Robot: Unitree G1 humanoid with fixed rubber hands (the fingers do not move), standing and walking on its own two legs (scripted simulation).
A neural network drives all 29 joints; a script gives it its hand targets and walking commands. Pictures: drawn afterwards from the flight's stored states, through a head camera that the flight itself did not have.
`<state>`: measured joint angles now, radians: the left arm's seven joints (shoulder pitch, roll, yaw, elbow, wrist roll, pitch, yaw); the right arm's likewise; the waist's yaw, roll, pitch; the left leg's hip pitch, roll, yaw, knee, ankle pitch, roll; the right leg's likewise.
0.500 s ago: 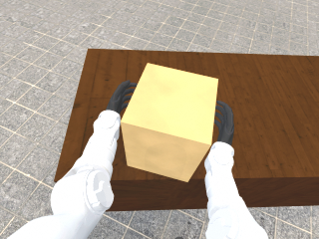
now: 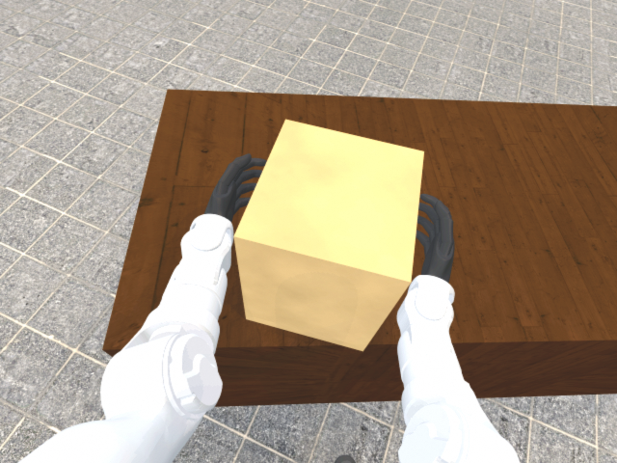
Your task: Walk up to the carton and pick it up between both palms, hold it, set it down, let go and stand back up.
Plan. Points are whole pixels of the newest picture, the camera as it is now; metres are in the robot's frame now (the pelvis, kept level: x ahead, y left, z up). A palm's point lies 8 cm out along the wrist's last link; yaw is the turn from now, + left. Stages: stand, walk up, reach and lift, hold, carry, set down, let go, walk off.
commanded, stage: set down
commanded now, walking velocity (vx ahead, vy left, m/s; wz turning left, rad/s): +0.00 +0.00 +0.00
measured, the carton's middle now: (326, 243) +0.42 -0.06 -0.03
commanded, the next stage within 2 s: none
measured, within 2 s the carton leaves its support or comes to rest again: neither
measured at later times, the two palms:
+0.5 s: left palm (214, 203) +0.47 +0.11 +0.02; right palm (426, 250) +0.39 -0.19 +0.01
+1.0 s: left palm (185, 207) +0.43 +0.14 +0.06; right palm (476, 249) +0.36 -0.23 +0.06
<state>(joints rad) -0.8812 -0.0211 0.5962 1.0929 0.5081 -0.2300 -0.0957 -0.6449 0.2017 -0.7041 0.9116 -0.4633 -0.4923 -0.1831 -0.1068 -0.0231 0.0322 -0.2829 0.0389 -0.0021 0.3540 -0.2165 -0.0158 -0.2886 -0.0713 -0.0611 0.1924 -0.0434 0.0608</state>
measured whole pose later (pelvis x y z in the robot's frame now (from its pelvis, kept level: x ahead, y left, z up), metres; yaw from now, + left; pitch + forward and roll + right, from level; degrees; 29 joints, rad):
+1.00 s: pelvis -0.05 +0.01 -0.04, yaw -1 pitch +22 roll -2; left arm -1.13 0.30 -0.25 1.66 -0.36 -0.35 0.01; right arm -0.97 -0.16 -0.08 1.36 0.27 -0.27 -0.17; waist -0.18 0.03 -0.28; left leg -0.80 0.04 -0.01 0.71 -0.29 -0.01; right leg -0.81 -0.08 -0.04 0.55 -0.12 0.05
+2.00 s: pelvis -0.01 +0.01 +0.00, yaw -2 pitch +1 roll -2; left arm -0.81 0.33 0.00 1.11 -0.18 0.07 -0.08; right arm -0.62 -0.12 0.00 0.87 0.27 -0.02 -0.28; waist -0.15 0.00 -0.05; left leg -0.21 0.06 0.02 0.47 -0.29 -0.01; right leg -0.21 -0.06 -0.03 0.28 -0.08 0.06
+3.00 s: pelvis +0.00 +0.00 -0.01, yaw -1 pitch -4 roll -2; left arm -0.12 0.30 0.01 0.50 -0.20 -0.05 -0.15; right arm 0.01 0.00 -0.02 0.41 0.14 -0.26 -0.27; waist -0.03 0.03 0.08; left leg -0.07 0.07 0.01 0.47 -0.32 -0.02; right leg -0.09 -0.04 -0.03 0.31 -0.14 0.05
